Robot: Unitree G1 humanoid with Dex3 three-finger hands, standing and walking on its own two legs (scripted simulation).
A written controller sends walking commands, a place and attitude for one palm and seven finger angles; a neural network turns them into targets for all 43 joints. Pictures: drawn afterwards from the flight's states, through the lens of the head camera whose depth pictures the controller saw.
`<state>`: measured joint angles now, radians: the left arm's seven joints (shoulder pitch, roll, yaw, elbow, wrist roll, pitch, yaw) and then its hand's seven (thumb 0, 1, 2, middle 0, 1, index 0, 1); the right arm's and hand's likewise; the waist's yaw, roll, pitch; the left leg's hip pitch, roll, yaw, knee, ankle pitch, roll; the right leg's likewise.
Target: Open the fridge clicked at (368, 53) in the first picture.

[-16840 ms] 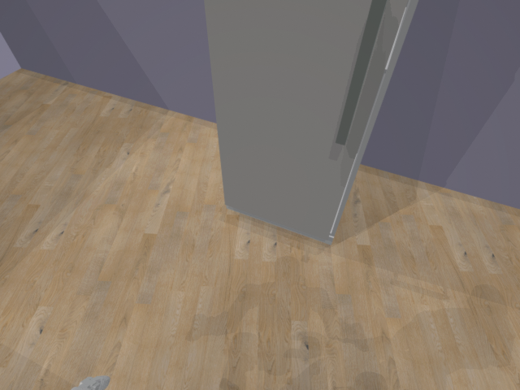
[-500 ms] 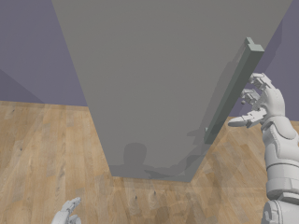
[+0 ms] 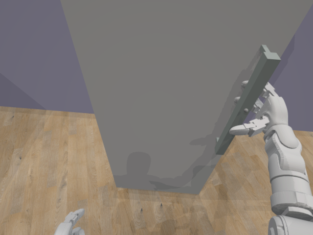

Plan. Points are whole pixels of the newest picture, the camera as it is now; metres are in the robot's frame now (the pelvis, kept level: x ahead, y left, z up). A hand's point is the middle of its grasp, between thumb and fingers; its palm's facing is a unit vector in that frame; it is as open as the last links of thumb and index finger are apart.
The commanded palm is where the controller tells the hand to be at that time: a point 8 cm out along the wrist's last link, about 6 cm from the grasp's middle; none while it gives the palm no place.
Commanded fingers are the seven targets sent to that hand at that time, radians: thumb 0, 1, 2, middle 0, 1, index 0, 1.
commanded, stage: slide the fingers in behind the handle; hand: right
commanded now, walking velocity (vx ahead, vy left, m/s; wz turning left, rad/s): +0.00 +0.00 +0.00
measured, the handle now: (236, 110) +0.45 -0.19 +0.09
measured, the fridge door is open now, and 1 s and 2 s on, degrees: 0 0 0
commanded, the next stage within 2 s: grip the handle and tug to test in 0.74 s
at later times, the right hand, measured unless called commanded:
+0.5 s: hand (243, 110) +0.40 -0.17 +0.14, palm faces +0.00 +1.00 -0.01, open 14.0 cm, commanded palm +0.37 -0.22 +0.14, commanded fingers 0.00 0.50 -0.30 0.30 1.20 0.30 1.20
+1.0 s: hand (245, 111) +0.39 -0.18 +0.15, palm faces +0.00 +1.00 -0.01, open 13.4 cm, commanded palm +0.36 -0.23 +0.14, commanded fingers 0.00 0.08 -0.48 0.34 1.26 0.34 1.26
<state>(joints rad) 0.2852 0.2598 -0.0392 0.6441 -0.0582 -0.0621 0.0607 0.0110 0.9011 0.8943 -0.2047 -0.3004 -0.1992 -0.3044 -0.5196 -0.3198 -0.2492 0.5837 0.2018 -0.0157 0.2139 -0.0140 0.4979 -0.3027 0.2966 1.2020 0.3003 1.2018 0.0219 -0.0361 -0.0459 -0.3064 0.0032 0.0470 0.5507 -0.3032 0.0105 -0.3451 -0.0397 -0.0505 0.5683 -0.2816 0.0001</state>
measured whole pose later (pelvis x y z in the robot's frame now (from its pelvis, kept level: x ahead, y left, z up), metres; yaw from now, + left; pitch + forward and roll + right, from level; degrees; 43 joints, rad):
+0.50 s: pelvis +0.00 +0.00 +0.00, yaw +0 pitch +3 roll +0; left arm 0.27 0.25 -0.04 0.65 -0.06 -0.06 0.06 0.01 0.90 0.89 -0.20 -0.30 -0.20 -0.30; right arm -0.54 -0.31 -0.23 0.61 0.19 -0.02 0.20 -0.01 0.50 -0.30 0.30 1.20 0.30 1.20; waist 0.02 -0.03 -0.04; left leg -0.30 0.00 0.05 0.55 -0.29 0.01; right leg -0.34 -0.04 -0.05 0.56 -0.27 0.00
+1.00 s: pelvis +0.00 +0.00 +0.00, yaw +0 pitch +3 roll +1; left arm 0.27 0.25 -0.04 0.65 -0.05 -0.07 0.06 0.01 0.90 0.89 -0.20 -0.30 -0.20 -0.30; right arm -0.51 -0.29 -0.22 0.56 0.19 -0.02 0.19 -0.01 0.41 -0.34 0.31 1.21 0.31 1.21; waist 0.02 -0.03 -0.05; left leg -0.29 0.01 0.04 0.53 -0.29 0.01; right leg -0.33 -0.03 -0.05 0.56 -0.27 -0.01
